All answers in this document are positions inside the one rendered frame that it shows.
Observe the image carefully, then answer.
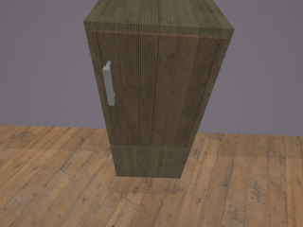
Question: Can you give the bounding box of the handle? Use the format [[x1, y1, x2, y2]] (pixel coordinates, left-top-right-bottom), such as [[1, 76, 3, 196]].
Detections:
[[102, 61, 116, 106]]

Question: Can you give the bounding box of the cupboard door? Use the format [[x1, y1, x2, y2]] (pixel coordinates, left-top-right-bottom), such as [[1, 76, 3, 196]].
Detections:
[[91, 29, 226, 148]]

